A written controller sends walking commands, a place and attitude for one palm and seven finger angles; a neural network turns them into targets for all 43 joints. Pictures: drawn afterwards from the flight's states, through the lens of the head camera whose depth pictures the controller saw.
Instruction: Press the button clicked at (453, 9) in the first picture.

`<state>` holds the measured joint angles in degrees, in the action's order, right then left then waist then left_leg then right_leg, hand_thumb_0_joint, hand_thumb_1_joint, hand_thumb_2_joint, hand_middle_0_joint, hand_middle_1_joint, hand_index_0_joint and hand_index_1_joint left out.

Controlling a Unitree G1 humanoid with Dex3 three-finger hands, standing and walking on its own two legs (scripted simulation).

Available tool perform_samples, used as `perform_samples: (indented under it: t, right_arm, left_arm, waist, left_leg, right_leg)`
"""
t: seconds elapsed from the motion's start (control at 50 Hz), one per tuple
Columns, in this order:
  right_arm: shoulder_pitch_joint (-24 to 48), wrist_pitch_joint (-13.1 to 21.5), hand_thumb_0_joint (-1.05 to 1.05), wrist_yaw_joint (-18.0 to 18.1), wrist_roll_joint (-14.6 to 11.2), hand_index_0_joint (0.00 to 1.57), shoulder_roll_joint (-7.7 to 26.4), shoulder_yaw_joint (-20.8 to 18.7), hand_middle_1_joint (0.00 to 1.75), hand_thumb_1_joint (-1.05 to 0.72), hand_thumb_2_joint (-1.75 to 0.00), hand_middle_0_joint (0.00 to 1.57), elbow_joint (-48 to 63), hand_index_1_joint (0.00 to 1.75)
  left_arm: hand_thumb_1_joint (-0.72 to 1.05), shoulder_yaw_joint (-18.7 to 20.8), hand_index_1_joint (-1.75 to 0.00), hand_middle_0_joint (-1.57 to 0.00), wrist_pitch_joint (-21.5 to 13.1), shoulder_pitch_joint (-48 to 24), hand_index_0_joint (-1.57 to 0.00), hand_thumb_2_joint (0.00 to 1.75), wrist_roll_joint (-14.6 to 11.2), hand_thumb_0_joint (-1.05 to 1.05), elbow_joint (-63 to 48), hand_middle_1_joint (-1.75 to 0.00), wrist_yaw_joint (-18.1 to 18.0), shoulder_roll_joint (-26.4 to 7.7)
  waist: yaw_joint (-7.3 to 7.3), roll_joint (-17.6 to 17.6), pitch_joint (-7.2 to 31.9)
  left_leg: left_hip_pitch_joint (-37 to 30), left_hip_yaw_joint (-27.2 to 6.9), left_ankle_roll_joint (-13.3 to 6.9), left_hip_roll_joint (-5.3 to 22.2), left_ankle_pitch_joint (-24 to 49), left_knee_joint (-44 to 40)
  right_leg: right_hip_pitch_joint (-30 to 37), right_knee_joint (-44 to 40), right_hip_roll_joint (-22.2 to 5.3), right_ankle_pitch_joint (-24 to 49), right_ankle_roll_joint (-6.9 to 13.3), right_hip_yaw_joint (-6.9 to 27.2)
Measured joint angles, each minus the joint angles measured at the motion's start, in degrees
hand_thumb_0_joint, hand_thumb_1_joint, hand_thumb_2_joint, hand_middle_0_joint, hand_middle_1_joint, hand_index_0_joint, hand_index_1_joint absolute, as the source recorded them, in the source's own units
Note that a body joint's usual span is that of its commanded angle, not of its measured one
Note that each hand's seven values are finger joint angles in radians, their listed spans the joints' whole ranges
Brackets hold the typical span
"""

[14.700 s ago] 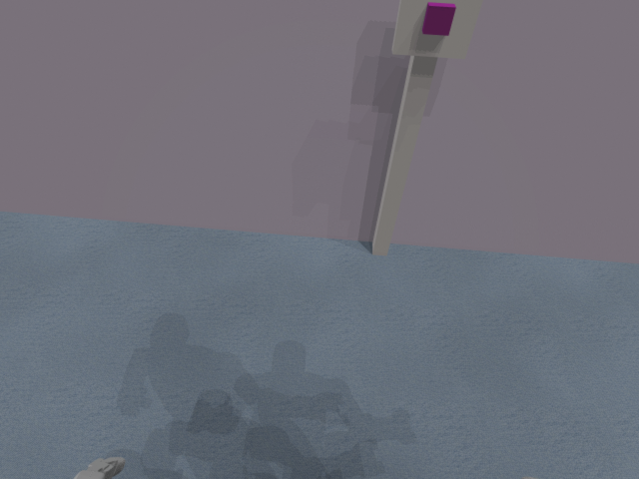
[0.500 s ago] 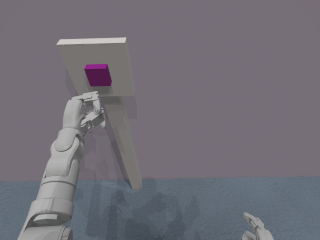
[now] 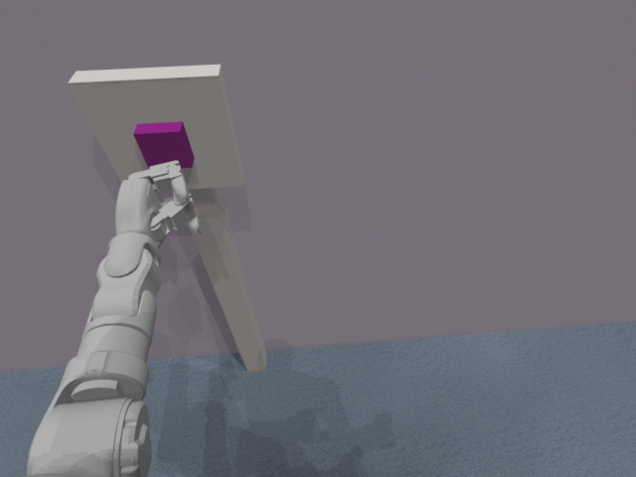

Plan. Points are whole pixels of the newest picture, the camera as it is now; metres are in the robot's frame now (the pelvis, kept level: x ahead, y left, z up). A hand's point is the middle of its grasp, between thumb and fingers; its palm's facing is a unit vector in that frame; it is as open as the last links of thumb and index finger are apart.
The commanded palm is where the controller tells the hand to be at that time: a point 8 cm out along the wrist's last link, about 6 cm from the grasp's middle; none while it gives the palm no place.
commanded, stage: aim a knuckle at the button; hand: left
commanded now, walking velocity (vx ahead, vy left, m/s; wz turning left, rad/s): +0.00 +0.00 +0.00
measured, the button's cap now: (166, 145) +0.51 +0.21 +0.16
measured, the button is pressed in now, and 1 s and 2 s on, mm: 0 0 12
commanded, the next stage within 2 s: press the button with the knuckle in 0.44 s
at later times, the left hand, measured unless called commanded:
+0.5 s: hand (185, 209) +0.41 +0.17 +0.13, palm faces +0.08 -1.00 +0.00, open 3.1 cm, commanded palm +0.38 +0.22 +0.13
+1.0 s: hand (198, 187) +0.45 +0.16 +0.13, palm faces +0.10 -0.99 +0.00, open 3.1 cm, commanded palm +0.42 +0.22 +0.13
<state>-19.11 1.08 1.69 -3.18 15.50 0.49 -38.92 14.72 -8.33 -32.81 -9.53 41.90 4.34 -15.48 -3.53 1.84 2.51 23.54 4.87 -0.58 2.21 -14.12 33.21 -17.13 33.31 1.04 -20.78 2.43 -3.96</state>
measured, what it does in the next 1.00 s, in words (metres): stands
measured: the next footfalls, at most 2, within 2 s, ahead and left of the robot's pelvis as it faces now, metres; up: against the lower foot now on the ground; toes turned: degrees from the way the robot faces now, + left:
none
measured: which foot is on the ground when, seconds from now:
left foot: down 0.00-1.00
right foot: down 0.00-1.00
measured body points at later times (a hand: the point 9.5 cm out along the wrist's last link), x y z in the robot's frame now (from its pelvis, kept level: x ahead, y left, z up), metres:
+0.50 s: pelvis +0.00 +0.01 +0.00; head +0.02 +0.00 +0.45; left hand +0.40 +0.22 +0.13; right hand +0.12 -0.24 -0.11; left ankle +0.03 +0.12 -0.73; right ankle -0.04 -0.09 -0.73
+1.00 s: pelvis -0.01 +0.00 -0.01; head +0.03 -0.01 +0.44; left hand +0.44 +0.21 +0.14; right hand +0.06 -0.26 -0.13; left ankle +0.03 +0.12 -0.73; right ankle -0.04 -0.09 -0.73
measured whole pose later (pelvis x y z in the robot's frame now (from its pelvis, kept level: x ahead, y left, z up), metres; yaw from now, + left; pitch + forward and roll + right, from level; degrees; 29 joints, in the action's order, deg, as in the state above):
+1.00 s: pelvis -0.01 +0.00 -0.01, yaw +1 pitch +6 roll +0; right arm -19.1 1.5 1.5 -2.6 15.6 0.8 -39.5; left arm 14.9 -11.3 -44.8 -8.0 54.7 2.7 -17.3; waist -4.7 1.9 2.2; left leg 28.1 3.7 -0.6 2.3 -14.3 36.2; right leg -21.1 36.0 1.1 -21.2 2.6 -5.0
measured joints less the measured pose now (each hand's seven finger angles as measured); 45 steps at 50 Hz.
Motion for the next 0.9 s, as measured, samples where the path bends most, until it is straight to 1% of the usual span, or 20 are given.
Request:
perform_samples:
  t: [0.04, 0.1, 0.16, 0.22, 0.3, 0.42, 0.48, 0.58, 0.68, 0.8, 0.9]
  right_arm:
    - [0.1, -0.2, 0.01, 0.1, 0.0, 0.2, -0.1, 0.0, 0.3, -0.91, -0.89, 0.2, 0.4, 0.3]
    - [0.1, 0.0, 0.01, 0.3, -0.1, 0.2, -0.3, -0.1, 0.3, -0.91, -0.89, 0.2, 0.7, 0.3]
    - [0.5, 0.2, 0.01, 0.5, -0.3, 0.2, -0.4, 0.0, 0.3, -0.91, -0.89, 0.2, 0.5, 0.3]
    - [1.3, 0.3, 0.01, 0.5, -0.5, 0.2, -0.3, 0.1, 0.3, -0.91, -0.89, 0.2, 0.4, 0.3]
    - [2.2, 0.6, 0.01, 0.4, -0.4, 0.2, -0.3, 0.1, 0.3, -0.91, -0.89, 0.2, 0.7, 0.3]
    - [3.1, 0.8, 0.01, 0.0, -0.1, 0.2, -0.7, 0.4, 0.3, -0.91, -0.89, 0.2, 1.4, 0.3]
    - [3.0, 0.8, 0.01, -0.3, -0.1, 0.2, -0.8, 0.4, 0.3, -0.91, -0.89, 0.2, 1.9, 0.3]
    - [2.7, 0.6, 0.01, -0.5, -0.2, 0.2, -0.9, 0.6, 0.3, -0.91, -0.89, 0.2, 1.8, 0.3]
    - [3.0, 0.4, 0.01, -0.1, 0.0, 0.2, -1.2, 0.9, 0.3, -0.91, -0.89, 0.2, 1.2, 0.3]
    - [2.3, 0.5, 0.01, 0.0, 0.1, 0.2, -0.9, 0.7, 0.3, -0.91, -0.89, 0.2, 0.3, 0.3]
    - [1.3, 0.4, 0.01, 0.0, 0.2, 0.2, -0.4, 0.7, 0.3, -0.91, -0.89, 0.2, -0.1, 0.3]
  left_arm:
    - [0.9, 0.6, -1.5, -1.3, 0.0, 0.7, -1.3, 0.9, 0.2, 0.01, -0.6, -1.5, -0.1, -0.5]
    - [0.9, 0.8, -1.5, -1.3, -0.6, 1.9, -1.3, 0.9, -0.2, 0.01, -2.1, -1.5, 0.2, -0.8]
    - [0.9, 0.1, -1.5, -1.3, -0.8, 1.5, -1.3, 0.9, -0.8, 0.01, -2.1, -1.5, 0.9, -1.0]
    - [0.9, -0.8, -1.5, -1.3, -0.1, 0.2, -1.3, 0.9, -1.1, 0.01, -0.8, -1.5, 1.2, -1.0]
    - [0.9, -1.8, -1.5, -1.3, 0.2, -0.5, -1.3, 0.9, -1.0, 0.01, -0.6, -1.5, 1.0, -0.1]
    - [0.9, -2.2, -1.5, -1.3, -0.2, -0.5, -1.3, 0.9, -0.3, 0.01, -1.1, -1.5, -0.1, 1.1]
    - [0.9, -2.7, -1.5, -1.3, -0.1, 0.3, -1.3, 0.9, 0.0, 0.01, -2.5, -1.5, -0.8, 1.5]
    - [0.9, -3.6, -1.5, -1.3, 0.3, 1.6, -1.3, 0.9, -0.2, 0.01, -4.2, -1.5, -1.5, 2.4]
    - [0.9, -3.6, -1.5, -1.3, 1.1, -0.5, -1.3, 0.9, 0.5, 0.01, -2.2, -1.5, -2.5, 2.0]
    - [0.9, -2.7, -1.5, -1.3, -0.3, -4.3, -1.3, 0.9, 0.6, 0.01, 1.9, -1.5, -2.3, 0.9]
    - [0.9, -1.7, -1.5, -1.3, -0.9, -8.7, -1.3, 0.9, 0.9, 0.01, 8.3, -1.5, -1.8, -0.4]
  waist:
    - [-0.11, -0.1, -0.2]
    - [0.16, 0.0, -0.3]
    - [0.63, 0.1, -0.3]
    - [1.0, 0.1, -0.2]
    - [1.28, 0.1, 0.0]
    - [1.22, -0.1, 0.2]
    - [1.24, 0.0, 0.3]
    - [1.46, 0.3, 0.5]
    - [1.12, 0.2, -0.1]
    - [0.63, 0.3, -0.1]
    - [-0.18, 0.2, -0.2]
  left_leg:
    - [-0.1, 0.1, 0.0, 0.1, -0.1, 0.0]
    - [-0.3, 0.1, 0.0, 0.2, -0.2, 0.1]
    - [-0.1, -0.2, -0.1, 0.0, -0.2, 0.4]
    - [0.4, -0.7, -0.2, -0.1, -0.3, 0.8]
    - [0.9, -0.9, -0.4, -0.4, -0.3, 1.1]
    - [1.1, -0.7, -0.5, -0.5, -0.5, 1.6]
    - [1.0, -0.6, -0.6, -0.5, -0.7, 1.7]
    - [0.5, -0.5, -0.6, -0.6, -0.8, 1.7]
    - [0.8, -0.9, -0.5, -0.5, -0.5, 1.9]
    - [1.7, -1.1, -0.3, -0.3, -0.2, 2.0]
    - [3.0, -1.3, -0.1, -0.2, -0.1, 2.4]
  right_leg:
    - [0.1, -0.1, 0.1, 0.1, 0.0, 0.1]
    - [0.4, -0.4, 0.2, 0.2, 0.0, 0.2]
    - [0.6, -0.4, 0.1, 0.1, -0.1, -0.2]
    - [0.4, -0.2, -0.1, 0.0, -0.2, -0.7]
    - [-0.1, 0.1, -0.3, 0.0, -0.3, -0.9]
    - [-0.3, 0.7, -0.5, -0.3, -0.5, -0.7]
    - [-0.3, 0.9, -0.5, -0.4, -0.5, -0.5]
    - [0.1, 0.9, -0.5, -0.5, -0.6, -0.5]
    - [-0.1, 1.1, -0.5, -0.4, -0.4, -0.8]
    - [-0.9, 1.4, -0.3, -0.3, -0.2, -1.0]
    - [-2.3, 1.9, -0.1, -0.3, 0.0, -1.2]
